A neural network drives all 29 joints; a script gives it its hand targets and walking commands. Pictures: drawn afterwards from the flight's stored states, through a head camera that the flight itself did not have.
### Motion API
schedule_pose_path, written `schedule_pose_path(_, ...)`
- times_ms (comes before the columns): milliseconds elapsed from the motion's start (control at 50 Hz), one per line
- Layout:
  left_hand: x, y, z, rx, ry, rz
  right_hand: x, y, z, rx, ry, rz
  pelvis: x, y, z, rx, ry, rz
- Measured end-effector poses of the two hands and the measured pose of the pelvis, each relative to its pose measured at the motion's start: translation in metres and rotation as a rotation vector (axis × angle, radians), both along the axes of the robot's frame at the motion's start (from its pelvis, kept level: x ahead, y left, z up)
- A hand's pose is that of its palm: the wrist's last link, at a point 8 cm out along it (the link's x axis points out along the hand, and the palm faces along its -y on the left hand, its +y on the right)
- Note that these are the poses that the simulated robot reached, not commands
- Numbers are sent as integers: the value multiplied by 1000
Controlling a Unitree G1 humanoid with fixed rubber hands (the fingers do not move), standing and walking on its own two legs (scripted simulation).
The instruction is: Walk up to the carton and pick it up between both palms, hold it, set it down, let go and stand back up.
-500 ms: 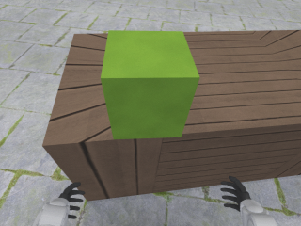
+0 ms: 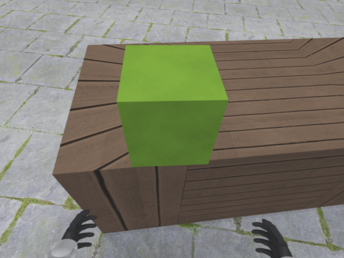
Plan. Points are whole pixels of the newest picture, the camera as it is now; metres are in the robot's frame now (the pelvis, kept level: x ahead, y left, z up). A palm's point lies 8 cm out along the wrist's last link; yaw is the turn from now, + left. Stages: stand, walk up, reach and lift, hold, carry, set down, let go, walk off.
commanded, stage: reach and lift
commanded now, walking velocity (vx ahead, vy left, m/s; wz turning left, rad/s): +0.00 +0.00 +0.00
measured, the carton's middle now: (169, 108) +0.50 +0.03 +0.04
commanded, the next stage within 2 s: none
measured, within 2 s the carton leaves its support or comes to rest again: neither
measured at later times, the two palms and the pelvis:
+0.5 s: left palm (68, 226) +0.18 +0.25 -0.04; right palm (273, 232) +0.19 -0.22 -0.04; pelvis +0.01 +0.00 +0.00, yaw +0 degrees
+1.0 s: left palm (73, 197) +0.23 +0.24 +0.00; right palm (268, 198) +0.25 -0.21 +0.00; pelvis +0.02 -0.01 +0.00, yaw +1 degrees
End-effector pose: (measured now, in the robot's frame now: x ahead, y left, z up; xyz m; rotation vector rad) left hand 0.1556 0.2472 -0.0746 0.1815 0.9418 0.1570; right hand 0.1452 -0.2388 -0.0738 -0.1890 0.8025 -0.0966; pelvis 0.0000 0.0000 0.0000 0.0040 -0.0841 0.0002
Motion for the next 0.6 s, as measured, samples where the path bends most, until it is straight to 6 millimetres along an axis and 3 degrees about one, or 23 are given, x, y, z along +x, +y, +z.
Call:
schedule_pose_path(340,7,3,26,-8,-212,17,20,18,23,54,-147,16,6,6,2,-2,12,2)
schedule_pose_path(600,39,-3,47,-29,-372,20,55,21,43,84,-269,33,12,3,3,0,31,1)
